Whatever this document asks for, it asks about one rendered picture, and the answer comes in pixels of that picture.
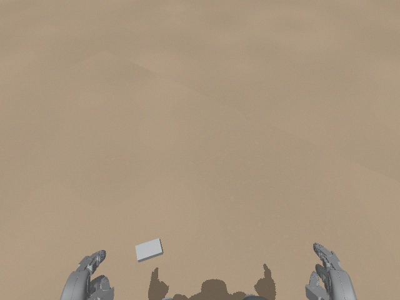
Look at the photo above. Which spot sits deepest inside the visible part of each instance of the right robot hand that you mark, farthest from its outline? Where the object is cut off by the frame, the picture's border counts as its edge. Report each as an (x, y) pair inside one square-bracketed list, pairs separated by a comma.
[(337, 282)]

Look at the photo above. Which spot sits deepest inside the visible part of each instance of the left robot hand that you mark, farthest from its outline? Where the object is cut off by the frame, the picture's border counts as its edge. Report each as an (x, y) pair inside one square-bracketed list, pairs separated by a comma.
[(78, 285)]

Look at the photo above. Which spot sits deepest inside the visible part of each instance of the small box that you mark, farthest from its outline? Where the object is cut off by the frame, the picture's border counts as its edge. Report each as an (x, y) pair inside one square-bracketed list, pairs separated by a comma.
[(148, 250)]

